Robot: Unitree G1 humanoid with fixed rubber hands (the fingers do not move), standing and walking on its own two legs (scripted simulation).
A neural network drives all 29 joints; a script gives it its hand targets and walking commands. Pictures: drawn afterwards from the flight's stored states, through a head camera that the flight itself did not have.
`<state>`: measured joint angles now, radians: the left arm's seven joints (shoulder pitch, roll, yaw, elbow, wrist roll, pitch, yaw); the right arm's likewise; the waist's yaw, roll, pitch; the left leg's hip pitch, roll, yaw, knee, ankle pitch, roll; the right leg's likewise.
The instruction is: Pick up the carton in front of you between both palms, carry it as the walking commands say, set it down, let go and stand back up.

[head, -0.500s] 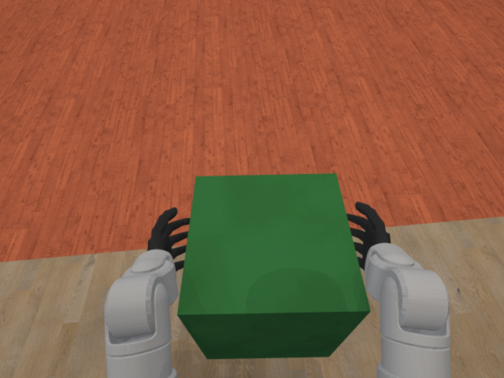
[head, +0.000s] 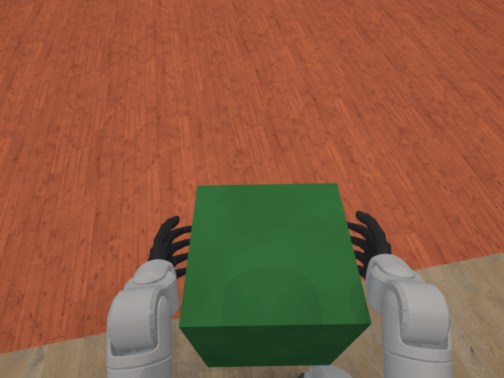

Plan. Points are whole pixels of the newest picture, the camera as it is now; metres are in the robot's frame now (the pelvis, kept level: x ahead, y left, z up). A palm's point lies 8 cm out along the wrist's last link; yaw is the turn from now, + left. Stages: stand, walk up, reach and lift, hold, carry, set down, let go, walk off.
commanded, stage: carry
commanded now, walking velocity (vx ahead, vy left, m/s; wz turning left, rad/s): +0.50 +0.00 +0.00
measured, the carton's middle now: (267, 281) +0.27 +0.00 +0.00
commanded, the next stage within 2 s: none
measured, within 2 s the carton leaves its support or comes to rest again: neither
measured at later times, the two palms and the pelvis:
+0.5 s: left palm (190, 82) +0.64 +0.14 +0.15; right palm (334, 79) +0.65 -0.16 +0.14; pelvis +0.30 -0.02 -0.01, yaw +2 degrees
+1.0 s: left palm (203, 56) +0.83 +0.13 +0.11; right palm (320, 55) +0.84 -0.17 +0.11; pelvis +0.44 -0.03 +0.00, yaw +2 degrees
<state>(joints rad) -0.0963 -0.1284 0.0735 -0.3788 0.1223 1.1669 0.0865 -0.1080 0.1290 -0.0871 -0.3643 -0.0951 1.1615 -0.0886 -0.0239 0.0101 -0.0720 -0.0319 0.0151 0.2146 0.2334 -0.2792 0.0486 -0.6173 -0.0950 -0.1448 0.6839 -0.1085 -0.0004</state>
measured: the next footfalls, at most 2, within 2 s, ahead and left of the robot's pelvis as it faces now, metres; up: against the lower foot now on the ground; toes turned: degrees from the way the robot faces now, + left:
right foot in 0.14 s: +0.29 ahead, -0.11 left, +0.00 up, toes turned -10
left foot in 0.54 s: +0.47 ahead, +0.08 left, +0.00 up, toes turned +9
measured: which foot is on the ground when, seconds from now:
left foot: down 0.00-0.16, up 0.18-0.52, down 0.54-1.00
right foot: up 0.00-0.12, down 0.14-0.54, up 0.56-0.68, down 0.70-1.00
